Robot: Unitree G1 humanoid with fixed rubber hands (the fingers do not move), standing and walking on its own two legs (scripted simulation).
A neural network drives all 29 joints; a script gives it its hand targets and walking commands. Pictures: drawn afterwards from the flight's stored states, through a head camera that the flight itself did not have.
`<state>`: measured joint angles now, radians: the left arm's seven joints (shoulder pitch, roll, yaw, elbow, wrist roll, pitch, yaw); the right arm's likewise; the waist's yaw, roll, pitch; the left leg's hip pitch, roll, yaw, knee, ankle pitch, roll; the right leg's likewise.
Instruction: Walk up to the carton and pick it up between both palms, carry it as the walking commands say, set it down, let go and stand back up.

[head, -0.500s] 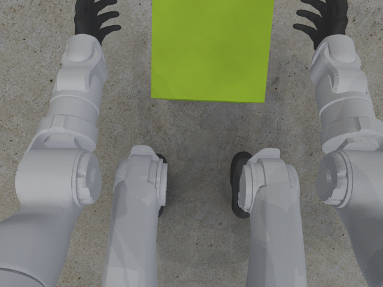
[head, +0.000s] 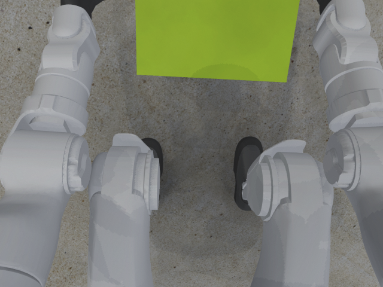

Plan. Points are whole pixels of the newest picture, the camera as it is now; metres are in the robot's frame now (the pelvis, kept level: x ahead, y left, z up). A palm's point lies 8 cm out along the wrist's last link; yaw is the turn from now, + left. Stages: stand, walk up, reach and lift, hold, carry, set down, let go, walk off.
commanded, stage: reach and lift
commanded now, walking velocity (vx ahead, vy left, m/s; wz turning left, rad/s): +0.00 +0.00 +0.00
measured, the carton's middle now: (210, 19) +0.51 -0.01 -0.24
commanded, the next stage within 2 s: none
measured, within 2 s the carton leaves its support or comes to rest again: leaves its support in 1.38 s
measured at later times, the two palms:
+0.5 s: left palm out of the picture +0.52 +0.17 -0.17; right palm out of the picture +0.53 -0.16 -0.17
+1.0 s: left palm out of the picture +0.52 +0.14 -0.17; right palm out of the picture +0.53 -0.16 -0.17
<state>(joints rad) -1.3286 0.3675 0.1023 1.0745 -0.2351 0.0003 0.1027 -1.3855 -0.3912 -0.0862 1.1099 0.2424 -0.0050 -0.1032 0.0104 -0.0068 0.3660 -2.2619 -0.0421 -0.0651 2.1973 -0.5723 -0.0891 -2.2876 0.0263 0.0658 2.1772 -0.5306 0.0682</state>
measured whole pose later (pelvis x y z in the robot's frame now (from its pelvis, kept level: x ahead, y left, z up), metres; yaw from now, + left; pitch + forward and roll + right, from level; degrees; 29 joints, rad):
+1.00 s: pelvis -0.01 +0.00 +0.01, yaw +0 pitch +37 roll +1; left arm -1.44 0.24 0.16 1.18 -0.11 0.03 0.14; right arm -1.46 -0.30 -0.10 1.20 0.16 0.02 -0.15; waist 0.01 -0.02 0.34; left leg -2.24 -0.05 -0.07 2.16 -0.56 -0.09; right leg -2.28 0.05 0.07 2.15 -0.51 0.06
